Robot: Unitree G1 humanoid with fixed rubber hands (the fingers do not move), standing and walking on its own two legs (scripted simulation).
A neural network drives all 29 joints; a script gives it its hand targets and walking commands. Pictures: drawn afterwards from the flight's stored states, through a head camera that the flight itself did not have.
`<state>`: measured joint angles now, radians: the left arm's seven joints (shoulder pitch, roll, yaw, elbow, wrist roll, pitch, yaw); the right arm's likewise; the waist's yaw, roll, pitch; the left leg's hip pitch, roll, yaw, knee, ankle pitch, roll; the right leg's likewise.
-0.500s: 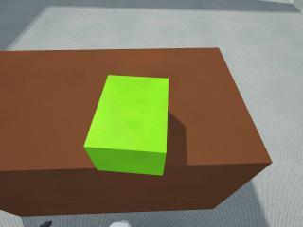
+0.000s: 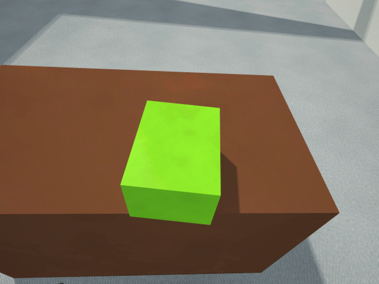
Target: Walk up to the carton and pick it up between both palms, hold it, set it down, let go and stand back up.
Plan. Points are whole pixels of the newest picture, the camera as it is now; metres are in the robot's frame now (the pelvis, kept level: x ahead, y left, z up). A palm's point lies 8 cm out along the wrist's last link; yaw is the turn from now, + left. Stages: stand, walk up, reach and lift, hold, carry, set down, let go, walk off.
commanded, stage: walk up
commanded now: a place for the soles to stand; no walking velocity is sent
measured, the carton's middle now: (177, 159) +0.42 +0.04 -0.01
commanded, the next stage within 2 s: reach and lift in 1.68 s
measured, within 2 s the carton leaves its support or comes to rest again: neither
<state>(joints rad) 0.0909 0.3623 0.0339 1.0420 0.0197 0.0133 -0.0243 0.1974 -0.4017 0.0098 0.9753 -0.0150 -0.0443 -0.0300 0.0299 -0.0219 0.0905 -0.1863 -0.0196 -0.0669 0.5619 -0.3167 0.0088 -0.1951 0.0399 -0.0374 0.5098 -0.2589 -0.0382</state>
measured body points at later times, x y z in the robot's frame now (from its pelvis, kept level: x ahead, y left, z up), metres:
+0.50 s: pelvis +0.04 +0.05 +0.00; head +0.06 +0.07 +0.45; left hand +0.12 +0.35 -0.13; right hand +0.13 -0.27 -0.10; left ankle +0.02 +0.13 -0.73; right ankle +0.05 -0.08 -0.70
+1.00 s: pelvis +0.08 +0.06 +0.00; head +0.10 +0.07 +0.45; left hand +0.16 +0.36 -0.13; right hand +0.17 -0.25 -0.11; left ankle +0.05 +0.14 -0.73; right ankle +0.12 -0.07 -0.73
